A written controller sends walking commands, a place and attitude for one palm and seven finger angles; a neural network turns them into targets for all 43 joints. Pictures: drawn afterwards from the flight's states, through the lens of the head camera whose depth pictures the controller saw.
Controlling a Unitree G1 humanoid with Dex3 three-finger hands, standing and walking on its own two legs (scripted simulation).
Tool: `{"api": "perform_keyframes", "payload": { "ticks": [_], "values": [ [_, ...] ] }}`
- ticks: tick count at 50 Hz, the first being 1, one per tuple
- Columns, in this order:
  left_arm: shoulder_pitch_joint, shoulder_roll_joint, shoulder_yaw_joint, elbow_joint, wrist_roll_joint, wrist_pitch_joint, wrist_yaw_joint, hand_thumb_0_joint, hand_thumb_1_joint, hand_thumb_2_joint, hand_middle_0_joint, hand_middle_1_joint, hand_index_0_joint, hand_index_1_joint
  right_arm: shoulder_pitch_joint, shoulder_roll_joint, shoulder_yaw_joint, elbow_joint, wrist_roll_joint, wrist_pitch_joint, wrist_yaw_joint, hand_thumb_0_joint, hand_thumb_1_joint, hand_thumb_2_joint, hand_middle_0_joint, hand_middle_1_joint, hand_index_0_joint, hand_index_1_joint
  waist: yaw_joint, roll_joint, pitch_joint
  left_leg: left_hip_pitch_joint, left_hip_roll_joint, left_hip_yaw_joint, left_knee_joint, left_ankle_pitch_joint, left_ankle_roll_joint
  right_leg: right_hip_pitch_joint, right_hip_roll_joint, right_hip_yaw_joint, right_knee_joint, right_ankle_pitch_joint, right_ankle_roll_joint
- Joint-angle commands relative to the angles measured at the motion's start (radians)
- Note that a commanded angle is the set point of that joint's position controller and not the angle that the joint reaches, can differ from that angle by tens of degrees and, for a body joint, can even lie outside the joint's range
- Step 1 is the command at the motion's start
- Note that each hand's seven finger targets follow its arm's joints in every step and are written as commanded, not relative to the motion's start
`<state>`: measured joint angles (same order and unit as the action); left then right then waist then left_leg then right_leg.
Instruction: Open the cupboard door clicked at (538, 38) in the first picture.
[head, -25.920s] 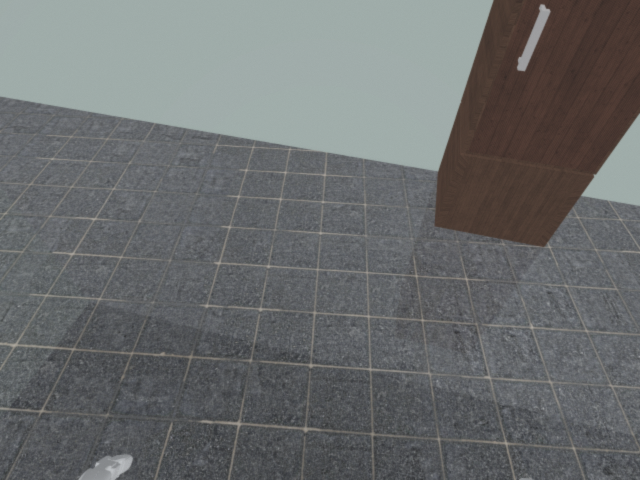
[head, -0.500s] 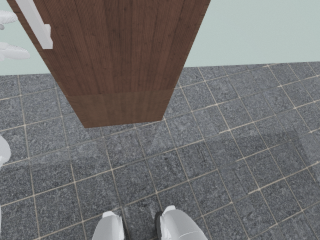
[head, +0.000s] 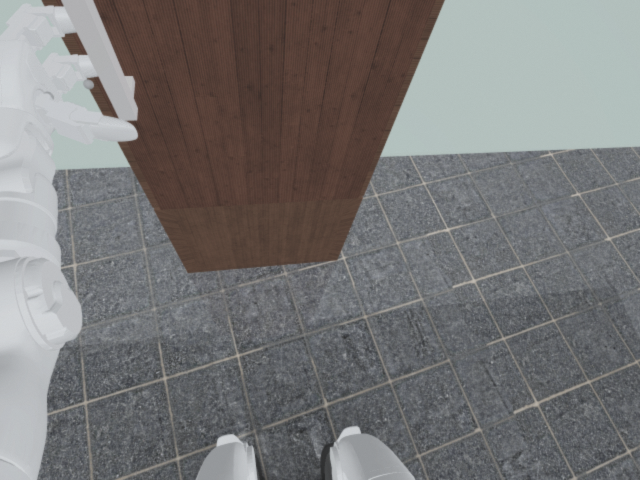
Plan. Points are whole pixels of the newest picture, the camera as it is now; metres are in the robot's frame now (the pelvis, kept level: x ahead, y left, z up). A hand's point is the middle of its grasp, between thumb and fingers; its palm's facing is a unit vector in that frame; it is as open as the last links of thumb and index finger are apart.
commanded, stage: slide the fingers in behind the handle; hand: left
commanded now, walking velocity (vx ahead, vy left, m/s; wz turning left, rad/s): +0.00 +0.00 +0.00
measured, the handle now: (107, 50) +0.60 +0.18 +0.11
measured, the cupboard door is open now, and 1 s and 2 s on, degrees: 0 0 0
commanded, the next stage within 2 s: close the thumb around the handle in 1.06 s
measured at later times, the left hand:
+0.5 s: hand (124, 86) +0.54 +0.16 +0.11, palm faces +0.01 -1.00 +0.00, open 14.0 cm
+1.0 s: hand (131, 81) +0.55 +0.15 +0.11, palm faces +0.01 -1.00 +0.01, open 14.0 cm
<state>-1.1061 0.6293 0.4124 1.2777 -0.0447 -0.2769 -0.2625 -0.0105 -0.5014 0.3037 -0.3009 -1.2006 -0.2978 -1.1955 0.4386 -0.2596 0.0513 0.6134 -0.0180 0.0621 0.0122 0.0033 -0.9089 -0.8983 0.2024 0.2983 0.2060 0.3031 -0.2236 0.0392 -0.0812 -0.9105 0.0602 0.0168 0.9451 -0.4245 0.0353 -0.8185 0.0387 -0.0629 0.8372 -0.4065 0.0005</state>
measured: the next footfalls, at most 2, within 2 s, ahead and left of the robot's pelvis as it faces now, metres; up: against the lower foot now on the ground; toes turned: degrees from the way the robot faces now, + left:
none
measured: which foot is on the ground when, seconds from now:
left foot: down 0.00-1.00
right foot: down 0.00-1.00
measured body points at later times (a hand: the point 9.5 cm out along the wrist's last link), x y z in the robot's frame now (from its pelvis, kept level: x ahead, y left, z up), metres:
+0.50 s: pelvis -0.01 -0.01 +0.00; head +0.13 +0.01 +0.43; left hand +0.54 +0.21 +0.11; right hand -0.06 -0.27 -0.10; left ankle +0.00 +0.09 -0.69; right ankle -0.01 -0.13 -0.69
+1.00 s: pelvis +0.00 -0.01 +0.00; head +0.14 +0.01 +0.43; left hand +0.54 +0.21 +0.11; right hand -0.05 -0.27 -0.10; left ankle +0.00 +0.09 -0.69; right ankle -0.01 -0.13 -0.69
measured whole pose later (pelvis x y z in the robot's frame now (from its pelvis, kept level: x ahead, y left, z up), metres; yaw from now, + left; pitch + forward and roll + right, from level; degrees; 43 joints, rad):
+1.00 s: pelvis +0.00 -0.01 +0.00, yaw +0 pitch +22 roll -3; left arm -1.12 0.55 0.38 1.27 -0.05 -0.30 -0.17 -0.01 -0.50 0.30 -0.30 -1.20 -0.30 -1.20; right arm 0.47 -0.27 0.03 0.65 -0.03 0.03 0.02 0.00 -0.91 -0.90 0.20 0.30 0.20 0.30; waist -0.23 0.04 -0.09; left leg -0.91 0.06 0.01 0.93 -0.41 0.02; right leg -0.83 0.04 -0.06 0.85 -0.41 -0.02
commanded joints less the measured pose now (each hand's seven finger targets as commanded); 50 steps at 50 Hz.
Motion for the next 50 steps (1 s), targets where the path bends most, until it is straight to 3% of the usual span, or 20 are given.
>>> {"api": "perform_keyframes", "payload": {
  "ticks": [1,5,8,12,16,21,24,25,26,27,29,30,32,34,39,40,42,44,47,50],
  "values": [
    [-0.504,0.213,-0.002,-0.256,-0.012,-0.089,0.008,0.0,-0.5,0.3,-0.3,-1.2,-0.3,-1.2,0.24,-0.205,-0.077,-0.012,-0.008,-0.007,-0.014,0.0,-0.9,-0.9,0.2,0.3,0.2,0.3,-0.021,0.196,-0.533,0.563,-0.012,-0.102,-0.049,0.555,-0.012,0.048,0.041,0.009,-0.056,0.377,-0.015],
    [-0.484,0.194,0.004,-0.244,-0.026,-0.091,0.009,0.0,-0.5,0.3,-0.3,-1.2,-0.3,-1.2,0.242,-0.206,-0.08,-0.004,-0.009,-0.008,-0.011,0.0,-0.9,-0.9,0.2,0.3,0.2,0.3,-0.017,0.174,-0.551,0.562,-0.012,-0.101,-0.049,0.56,-0.011,0.066,0.044,0.008,-0.057,0.39,-0.015],
    [-0.492,0.157,-0.028,-0.196,-0.021,-0.065,0.019,0.0,-0.5,0.3,-0.3,-1.2,-0.3,-1.2,0.236,-0.204,-0.077,-0.001,-0.005,-0.008,-0.01,0.0,-0.9,-0.9,0.2,0.3,0.2,0.3,-0.03,0.142,-0.466,0.492,-0.018,-0.092,-0.063,0.46,-0.005,0.056,0.041,0.008,-0.07,0.34,-0.012],
    [-0.496,0.241,0.035,-0.216,-0.008,-0.074,0.051,0.0,-0.5,0.3,-0.3,-1.2,-0.3,-1.2,0.244,-0.206,-0.074,-0.007,-0.01,-0.014,-0.013,0.0,-0.9,-0.9,0.2,0.3,0.2,0.3,-0.009,0.139,-0.506,0.456,-0.027,-0.081,-0.062,0.452,0.001,0.116,0.037,0.022,-0.065,0.369,-0.013],
    [-0.493,0.173,-0.011,-0.242,-0.003,-0.103,0.063,0.0,-0.5,0.3,-0.3,-1.2,-0.3,-1.2,0.233,-0.197,-0.076,-0.007,-0.012,-0.022,-0.005,0.0,-0.9,-0.9,0.2,0.3,0.2,0.3,-0.018,0.162,-0.504,0.478,-0.027,-0.074,-0.056,0.448,-0.001,0.096,0.038,0.023,-0.068,0.366,-0.012],
    [-0.498,0.22,0.007,-0.168,0.0,-0.076,0.062,0.0,-0.5,0.3,-0.3,-1.2,-0.3,-1.2,0.238,-0.206,-0.074,-0.007,-0.003,-0.023,-0.013,0.0,-0.9,-0.9,0.2,0.3,0.2,0.3,-0.031,0.078,-0.454,0.369,-0.034,-0.059,-0.07,0.345,0.011,0.147,0.033,0.037,-0.083,0.336,-0.006],
    [-0.537,0.225,0.007,-0.202,0.002,-0.086,0.063,0.0,-0.5,0.3,-0.3,-1.2,-0.3,-1.2,0.239,-0.204,-0.073,-0.007,-0.006,-0.031,-0.016,0.0,-0.9,-0.9,0.2,0.3,0.2,0.3,-0.028,0.131,-0.473,0.392,-0.035,-0.06,-0.066,0.35,0.011,0.133,0.031,0.04,-0.081,0.329,-0.011],
    [-0.564,0.212,-0.007,-0.234,0.0,-0.096,0.064,0.0,-0.5,0.3,-0.3,-1.2,-0.3,-1.2,0.24,-0.202,-0.074,-0.005,-0.008,-0.034,-0.016,0.0,-0.9,-0.9,0.2,0.3,0.2,0.3,-0.034,0.152,-0.516,0.424,-0.033,-0.064,-0.064,0.369,0.009,0.13,0.032,0.04,-0.077,0.34,-0.008],
    [-0.54,0.204,-0.005,-0.224,0.001,-0.103,0.065,0.0,-0.5,0.3,-0.3,-1.2,-0.3,-1.2,0.241,-0.2,-0.076,-0.003,-0.008,-0.036,-0.015,0.0,-0.9,-0.9,0.2,0.3,0.2,0.3,-0.026,0.153,-0.522,0.438,-0.032,-0.068,-0.06,0.385,0.005,0.121,0.034,0.036,-0.073,0.342,-0.012],
    [-0.552,0.169,-0.029,-0.227,-0.007,-0.106,0.064,0.0,-0.5,0.3,-0.3,-1.2,-0.3,-1.2,0.236,-0.199,-0.075,0.0,-0.009,-0.039,-0.013,0.0,-0.9,-0.9,0.2,0.3,0.2,0.3,-0.038,0.161,-0.511,0.443,-0.032,-0.068,-0.058,0.385,0.005,0.107,0.034,0.036,-0.077,0.341,-0.009],
    [-0.549,0.176,-0.019,-0.188,-0.014,-0.102,0.063,0.0,-0.5,0.3,-0.3,-1.2,-0.3,-1.2,0.247,-0.203,-0.073,0.011,-0.01,-0.042,-0.013,0.0,-0.9,-0.9,0.2,0.3,0.2,0.3,-0.048,0.114,-0.482,0.413,-0.032,-0.068,-0.058,0.364,0.011,0.113,0.036,0.036,-0.081,0.329,-0.008],
    [-0.544,0.19,-0.008,-0.186,-0.012,-0.098,0.065,0.0,-0.5,0.3,-0.3,-1.2,-0.3,-1.2,0.248,-0.205,-0.075,0.01,-0.009,-0.04,-0.014,0.0,-0.9,-0.9,0.2,0.3,0.2,0.3,-0.039,0.122,-0.496,0.411,-0.032,-0.068,-0.062,0.364,0.008,0.122,0.035,0.036,-0.078,0.331,-0.008],
    [-0.526,0.134,-0.048,-0.157,-0.011,-0.078,0.065,0.0,-0.5,0.3,-0.3,-1.2,-0.3,-1.2,0.24,-0.201,-0.075,0.009,-0.008,-0.041,-0.011,0.0,-0.9,-0.9,0.2,0.3,0.2,0.3,-0.047,0.13,-0.472,0.403,-0.034,-0.063,-0.061,0.345,0.008,0.096,0.033,0.035,-0.084,0.313,-0.007],
    [-0.56,0.163,-0.029,-0.19,-0.002,-0.082,0.075,0.0,-0.5,0.3,-0.3,-1.2,-0.3,-1.2,0.251,-0.204,-0.076,0.013,-0.013,-0.042,-0.011,0.0,-0.9,-0.9,0.2,0.3,0.2,0.3,-0.042,0.156,-0.494,0.434,-0.031,-0.073,-0.058,0.377,0.007,0.087,0.033,0.03,-0.074,0.321,-0.012],
    [-0.546,0.161,-0.021,-0.186,-0.008,-0.082,0.081,0.0,-0.5,0.3,-0.3,-1.2,-0.3,-1.2,0.258,-0.204,-0.075,0.012,-0.015,-0.043,-0.01,0.0,-0.9,-0.9,0.2,0.3,0.2,0.3,-0.041,0.108,-0.499,0.417,-0.034,-0.071,-0.056,0.402,0.01,0.119,0.035,0.031,-0.072,0.362,-0.01],
    [-0.553,0.181,-0.011,-0.21,-0.004,-0.087,0.082,0.0,-0.5,0.3,-0.3,-1.2,-0.3,-1.2,0.255,-0.205,-0.077,0.009,-0.015,-0.042,-0.01,0.0,-0.9,-0.9,0.2,0.3,0.2,0.3,-0.036,0.146,-0.531,0.442,-0.033,-0.067,-0.055,0.429,0.007,0.125,0.033,0.034,-0.069,0.386,-0.01],
    [-0.534,0.183,-0.002,-0.223,-0.003,-0.094,0.083,0.0,-0.5,0.3,-0.3,-1.2,-0.3,-1.2,0.256,-0.202,-0.079,0.007,-0.016,-0.04,-0.008,0.0,-0.9,-0.9,0.2,0.3,0.2,0.3,-0.025,0.142,-0.551,0.453,-0.033,-0.069,-0.052,0.459,0.005,0.136,0.035,0.03,-0.062,0.411,-0.011],
    [-0.551,0.126,-0.045,-0.236,-0.004,-0.102,0.083,0.0,-0.5,0.3,-0.3,-1.2,-0.3,-1.2,0.254,-0.196,-0.08,0.011,-0.015,-0.039,-0.004,0.0,-0.9,-0.9,0.2,0.3,0.2,0.3,-0.036,0.16,-0.53,0.481,-0.031,-0.075,-0.049,0.475,0.003,0.101,0.036,0.025,-0.06,0.402,-0.014],
    [-0.499,0.151,-0.008,-0.239,-0.009,-0.099,0.088,0.0,-0.5,0.3,-0.3,-1.2,-0.3,-1.2,0.253,-0.202,-0.085,0.006,-0.016,-0.033,0.0,0.0,-0.9,-0.9,0.2,0.3,0.2,0.3,-0.018,0.145,-0.554,0.492,-0.03,-0.075,-0.053,0.501,0.0,0.127,0.039,0.023,-0.061,0.425,-0.014],
    [-0.504,0.14,-0.017,-0.244,-0.011,-0.099,0.086,0.0,-0.5,0.3,-0.3,-1.2,-0.3,-1.2,0.248,-0.198,-0.084,0.005,-0.014,-0.031,0.0,0.0,-0.9,-0.9,0.2,0.3,0.2,0.3,-0.021,0.149,-0.537,0.482,-0.034,-0.067,-0.055,0.498,0.001,0.135,0.038,0.027,-0.065,0.443,-0.011]
  ]
}}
